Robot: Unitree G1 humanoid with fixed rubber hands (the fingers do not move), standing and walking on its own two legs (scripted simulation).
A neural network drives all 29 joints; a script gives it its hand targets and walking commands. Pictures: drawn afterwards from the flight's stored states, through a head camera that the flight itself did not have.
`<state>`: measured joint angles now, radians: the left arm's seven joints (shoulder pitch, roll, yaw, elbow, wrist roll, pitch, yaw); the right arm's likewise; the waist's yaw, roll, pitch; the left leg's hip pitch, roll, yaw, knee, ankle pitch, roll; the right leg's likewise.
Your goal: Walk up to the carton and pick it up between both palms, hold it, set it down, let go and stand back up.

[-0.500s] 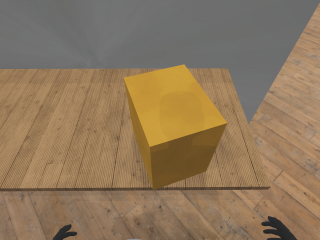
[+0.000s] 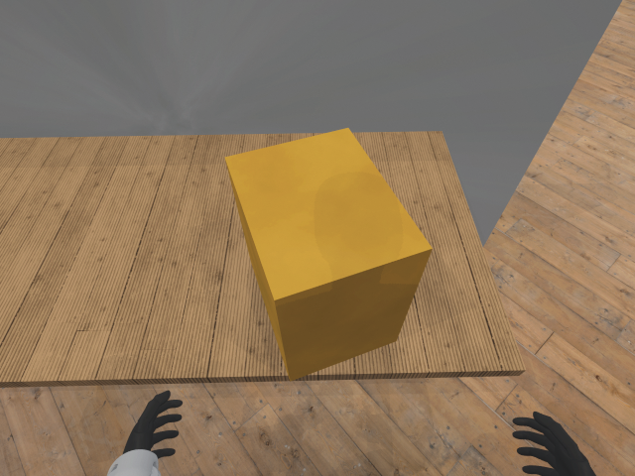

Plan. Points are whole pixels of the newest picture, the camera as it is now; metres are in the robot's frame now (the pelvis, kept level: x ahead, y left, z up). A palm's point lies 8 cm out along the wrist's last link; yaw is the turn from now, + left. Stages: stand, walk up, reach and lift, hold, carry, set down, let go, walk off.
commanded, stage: reach and lift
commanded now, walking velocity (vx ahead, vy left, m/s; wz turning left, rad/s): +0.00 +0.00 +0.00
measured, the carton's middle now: (318, 257) +0.43 +0.03 -0.04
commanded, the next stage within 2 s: none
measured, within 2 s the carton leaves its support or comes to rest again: neither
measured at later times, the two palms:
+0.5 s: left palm (170, 457) +0.15 +0.21 -0.07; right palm (576, 448) +0.16 -0.29 -0.06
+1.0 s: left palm (205, 431) +0.18 +0.17 -0.05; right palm (582, 402) +0.20 -0.30 -0.04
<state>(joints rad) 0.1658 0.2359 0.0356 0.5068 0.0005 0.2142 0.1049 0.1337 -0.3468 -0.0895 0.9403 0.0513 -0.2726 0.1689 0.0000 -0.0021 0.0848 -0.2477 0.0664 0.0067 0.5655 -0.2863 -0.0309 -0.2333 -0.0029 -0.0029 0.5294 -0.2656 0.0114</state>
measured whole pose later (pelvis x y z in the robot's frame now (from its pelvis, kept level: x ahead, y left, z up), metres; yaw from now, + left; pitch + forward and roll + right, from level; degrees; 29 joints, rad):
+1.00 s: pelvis +0.00 -0.02 +0.00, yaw +0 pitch -1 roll +0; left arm 0.24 0.02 -0.04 0.43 0.00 -0.14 0.27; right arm 0.01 -0.46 0.08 0.95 0.39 -0.48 0.33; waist 0.02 0.00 0.02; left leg -0.25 0.08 0.01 0.52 -0.26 -0.05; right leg -0.26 0.01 -0.01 0.54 -0.27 -0.02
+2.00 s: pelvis +0.00 -0.02 +0.00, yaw -1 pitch +1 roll -1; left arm 0.00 -0.02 -0.01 0.27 0.00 0.03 0.31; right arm -0.30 -0.48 0.20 0.95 0.49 -0.39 0.29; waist 0.09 0.00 0.02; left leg -0.27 0.09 0.01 0.51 -0.25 -0.05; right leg -0.28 0.03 0.00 0.50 -0.24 -0.03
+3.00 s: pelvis -0.01 -0.02 +0.01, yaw -1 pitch +3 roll -1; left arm -0.46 -0.02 0.13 0.20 0.00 0.53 0.31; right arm -0.79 -0.50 0.20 0.94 0.45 0.10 0.19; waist 0.14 0.01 0.01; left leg -0.29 0.11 0.01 0.43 -0.19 -0.06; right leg -0.27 0.04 0.00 0.39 -0.16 -0.03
